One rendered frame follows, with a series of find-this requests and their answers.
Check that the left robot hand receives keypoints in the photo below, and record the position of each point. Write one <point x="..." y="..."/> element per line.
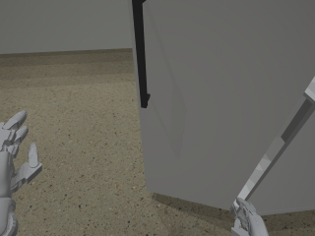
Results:
<point x="10" y="138"/>

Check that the right robot hand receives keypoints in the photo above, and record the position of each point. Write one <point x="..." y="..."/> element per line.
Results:
<point x="252" y="222"/>

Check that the fridge door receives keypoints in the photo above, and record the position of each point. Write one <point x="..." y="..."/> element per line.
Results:
<point x="223" y="76"/>

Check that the handle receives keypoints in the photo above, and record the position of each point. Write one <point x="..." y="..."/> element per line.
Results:
<point x="137" y="6"/>

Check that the left robot forearm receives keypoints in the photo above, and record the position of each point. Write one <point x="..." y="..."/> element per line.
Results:
<point x="9" y="224"/>

